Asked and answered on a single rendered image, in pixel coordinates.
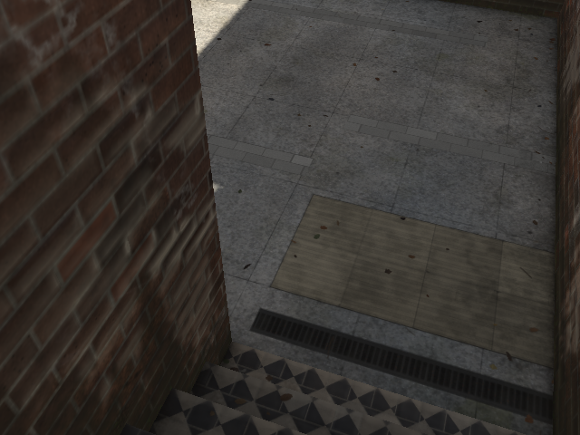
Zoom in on stairs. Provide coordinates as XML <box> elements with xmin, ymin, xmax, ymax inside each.
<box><xmin>120</xmin><ymin>342</ymin><xmax>526</xmax><ymax>435</ymax></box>

